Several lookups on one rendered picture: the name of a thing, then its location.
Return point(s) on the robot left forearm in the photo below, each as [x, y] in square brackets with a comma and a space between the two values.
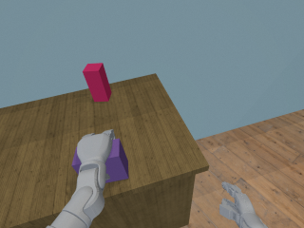
[88, 200]

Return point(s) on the robot right forearm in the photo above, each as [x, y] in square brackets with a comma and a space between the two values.
[250, 220]

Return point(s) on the robot right hand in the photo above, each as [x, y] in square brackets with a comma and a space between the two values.
[233, 210]

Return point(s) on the robot left hand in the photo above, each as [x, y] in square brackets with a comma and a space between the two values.
[96, 147]

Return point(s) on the sponge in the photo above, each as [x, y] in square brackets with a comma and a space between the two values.
[116, 163]

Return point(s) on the table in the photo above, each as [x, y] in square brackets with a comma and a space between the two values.
[38, 140]

